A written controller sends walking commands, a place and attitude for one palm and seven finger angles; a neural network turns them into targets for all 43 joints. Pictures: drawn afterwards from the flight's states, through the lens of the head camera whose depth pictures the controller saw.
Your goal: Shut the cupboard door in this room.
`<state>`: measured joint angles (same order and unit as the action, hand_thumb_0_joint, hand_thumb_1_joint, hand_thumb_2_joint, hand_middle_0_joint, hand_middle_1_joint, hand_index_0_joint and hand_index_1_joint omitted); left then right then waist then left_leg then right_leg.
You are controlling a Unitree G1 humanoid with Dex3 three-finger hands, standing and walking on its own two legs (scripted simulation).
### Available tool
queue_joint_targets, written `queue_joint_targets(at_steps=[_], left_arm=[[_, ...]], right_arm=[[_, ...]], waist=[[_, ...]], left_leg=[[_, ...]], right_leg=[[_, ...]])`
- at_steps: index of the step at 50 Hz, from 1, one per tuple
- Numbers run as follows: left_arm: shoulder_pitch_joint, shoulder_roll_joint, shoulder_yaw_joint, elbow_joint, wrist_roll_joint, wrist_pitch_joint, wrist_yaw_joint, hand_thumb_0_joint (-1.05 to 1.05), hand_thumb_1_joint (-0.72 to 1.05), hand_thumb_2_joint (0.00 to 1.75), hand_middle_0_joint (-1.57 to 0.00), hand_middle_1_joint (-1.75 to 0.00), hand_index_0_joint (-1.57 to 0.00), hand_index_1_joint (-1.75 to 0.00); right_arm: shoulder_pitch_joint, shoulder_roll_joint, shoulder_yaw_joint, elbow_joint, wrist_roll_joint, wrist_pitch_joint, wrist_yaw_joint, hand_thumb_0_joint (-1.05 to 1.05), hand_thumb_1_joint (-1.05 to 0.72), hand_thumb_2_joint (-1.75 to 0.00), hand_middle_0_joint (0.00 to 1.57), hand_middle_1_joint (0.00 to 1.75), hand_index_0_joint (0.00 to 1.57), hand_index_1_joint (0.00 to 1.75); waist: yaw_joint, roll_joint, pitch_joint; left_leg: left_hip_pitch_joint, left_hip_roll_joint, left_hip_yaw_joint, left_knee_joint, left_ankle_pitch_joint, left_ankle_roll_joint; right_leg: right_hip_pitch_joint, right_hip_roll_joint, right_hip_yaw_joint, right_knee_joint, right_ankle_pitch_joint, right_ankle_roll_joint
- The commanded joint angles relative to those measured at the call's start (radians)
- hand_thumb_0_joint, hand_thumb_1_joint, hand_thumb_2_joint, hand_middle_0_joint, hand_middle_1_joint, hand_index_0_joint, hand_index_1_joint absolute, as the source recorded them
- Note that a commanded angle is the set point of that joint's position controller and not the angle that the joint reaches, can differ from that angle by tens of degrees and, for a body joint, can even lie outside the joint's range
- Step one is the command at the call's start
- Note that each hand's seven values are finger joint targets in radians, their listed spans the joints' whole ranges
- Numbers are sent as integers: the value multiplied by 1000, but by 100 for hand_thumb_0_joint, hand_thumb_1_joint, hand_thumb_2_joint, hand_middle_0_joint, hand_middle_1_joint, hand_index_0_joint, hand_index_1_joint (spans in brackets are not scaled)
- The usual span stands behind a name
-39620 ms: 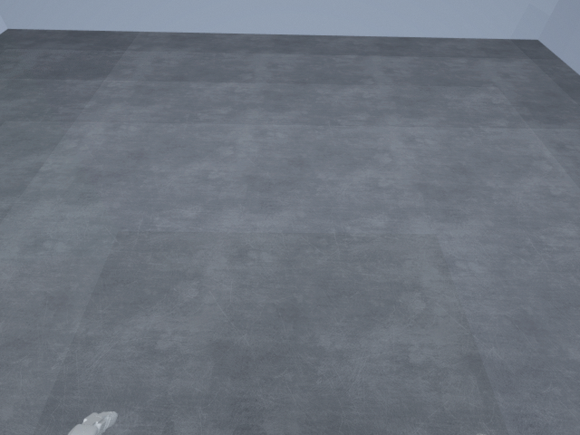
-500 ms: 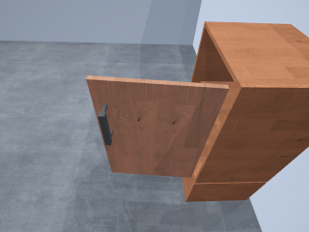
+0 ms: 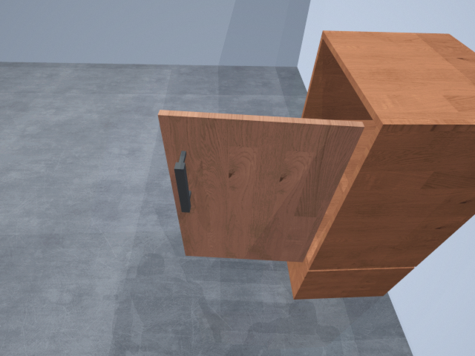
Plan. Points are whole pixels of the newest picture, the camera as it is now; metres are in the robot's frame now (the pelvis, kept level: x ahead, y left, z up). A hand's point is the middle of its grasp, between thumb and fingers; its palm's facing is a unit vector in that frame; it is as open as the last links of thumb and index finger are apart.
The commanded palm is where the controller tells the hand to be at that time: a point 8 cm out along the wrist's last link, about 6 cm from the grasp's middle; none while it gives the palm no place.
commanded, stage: come to a stop and stand still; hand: left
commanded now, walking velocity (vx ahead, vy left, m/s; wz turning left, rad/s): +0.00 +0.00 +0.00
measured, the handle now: (184, 182) +0.49 +0.16 -0.04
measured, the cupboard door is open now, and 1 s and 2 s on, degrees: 85 85 85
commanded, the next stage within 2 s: look again from close up in 0.50 s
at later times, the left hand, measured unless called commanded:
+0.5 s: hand out of the picture -0.06 +0.18 -0.18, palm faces +0.02 -0.99 -0.16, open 7.4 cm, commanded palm none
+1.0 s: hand out of the picture -0.04 +0.17 -0.18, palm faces +0.01 -0.99 -0.15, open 7.4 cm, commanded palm none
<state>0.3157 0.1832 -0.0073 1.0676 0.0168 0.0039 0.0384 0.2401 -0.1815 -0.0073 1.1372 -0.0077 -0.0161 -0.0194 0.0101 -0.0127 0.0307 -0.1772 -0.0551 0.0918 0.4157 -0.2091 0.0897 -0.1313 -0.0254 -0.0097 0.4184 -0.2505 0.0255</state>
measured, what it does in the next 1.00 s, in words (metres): stands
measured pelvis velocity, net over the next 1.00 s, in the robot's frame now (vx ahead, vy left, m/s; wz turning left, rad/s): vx -0.01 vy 0.02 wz -0.02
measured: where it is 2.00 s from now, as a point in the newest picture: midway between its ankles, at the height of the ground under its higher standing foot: outside the picture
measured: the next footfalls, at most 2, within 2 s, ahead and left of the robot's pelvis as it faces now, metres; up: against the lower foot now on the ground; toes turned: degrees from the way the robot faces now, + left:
none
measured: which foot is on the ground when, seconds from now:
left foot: down 0.00-1.00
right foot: down 0.00-1.00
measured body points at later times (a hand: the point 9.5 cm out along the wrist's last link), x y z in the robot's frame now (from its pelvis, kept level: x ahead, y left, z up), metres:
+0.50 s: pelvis -0.02 +0.03 +0.00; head -0.01 +0.03 +0.45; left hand -0.06 +0.23 -0.17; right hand -0.02 -0.20 -0.16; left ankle +0.02 +0.06 -0.74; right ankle -0.01 -0.14 -0.74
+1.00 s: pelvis -0.01 +0.02 +0.00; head +0.00 +0.02 +0.45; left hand -0.04 +0.22 -0.16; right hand -0.02 -0.20 -0.16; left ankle +0.02 +0.06 -0.74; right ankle -0.01 -0.14 -0.74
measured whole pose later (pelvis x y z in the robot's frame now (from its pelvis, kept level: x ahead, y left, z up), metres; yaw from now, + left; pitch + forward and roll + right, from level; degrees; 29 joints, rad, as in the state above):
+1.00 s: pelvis -0.01 +0.02 +0.00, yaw -1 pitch -1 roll +0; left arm 0.35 0.12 -0.01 1.11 0.02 0.00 0.05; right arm 0.28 -0.13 -0.02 1.15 0.00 -0.02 -0.02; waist 0.00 -0.02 0.02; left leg -0.19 -0.08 0.12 0.35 -0.16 0.11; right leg -0.18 -0.05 0.02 0.42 -0.22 0.05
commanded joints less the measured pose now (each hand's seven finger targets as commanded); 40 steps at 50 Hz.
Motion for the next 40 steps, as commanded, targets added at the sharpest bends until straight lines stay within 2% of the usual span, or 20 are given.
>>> queue_joint_targets(at_steps=[1,8,11,18,23,25,28,40], left_arm=[[62,84,12,-23,1,-15,8,0,90,90,-20,-30,-20,-30],[92,57,7,-2,5,-8,10,0,90,90,-20,-30,-20,-30],[106,46,6,6,7,-7,11,0,90,90,-20,-30,-20,-30],[137,23,6,19,9,-8,13,0,90,90,-20,-30,-20,-30],[149,12,6,26,9,-12,14,0,90,90,-20,-30,-20,-30],[154,12,6,26,11,-11,14,0,90,90,-20,-30,-20,-30],[159,6,7,30,10,-14,15,0,90,90,-20,-30,-20,-30],[153,5,7,30,9,-16,15,0,90,90,-20,-30,-20,-30]], right_arm=[[7,-119,-17,-42,-1,-17,-8,0,-90,-90,20,30,20,30],[41,-112,-23,-29,-1,-11,-7,0,-90,-90,20,30,20,30],[56,-106,-25,-25,0,-8,-8,0,-90,-90,20,30,20,30],[72,-94,-30,-24,2,-8,-9,0,-90,-90,20,30,20,30],[79,-82,-32,-25,3,-7,-9,0,-90,-90,20,30,20,30],[79,-81,-32,-25,3,-7,-9,0,-90,-90,20,30,20,30],[82,-75,-32,-22,4,-10,-10,0,-90,-90,20,30,20,30],[86,-64,-27,-20,5,-12,-10,0,-90,-90,20,30,20,30]], waist=[[0,13,48],[0,35,67],[-1,17,70],[-3,29,64],[-7,-3,65],[-8,18,63],[-9,-9,56],[-10,4,66]], left_leg=[[-40,164,-195,-157,-38,-32],[-80,179,-230,-225,-186,-32],[-85,184,-237,-236,-210,-32],[-66,189,-237,-243,-208,-36],[-54,184,-231,-230,-185,-36],[-57,185,-229,-233,-193,-37],[-41,184,-224,-223,-160,-37],[-34,176,-200,-204,-116,-39]], right_leg=[[-54,-75,63,-62,44,-45],[-66,-66,43,-38,18,-39],[-76,-65,40,-32,13,-37],[-103,-64,40,-20,24,-34],[-120,-66,55,-30,31,-36],[-122,-64,53,-26,30,-35],[-126,-69,60,-31,41,-35],[-130,-71,73,-49,59,-36]])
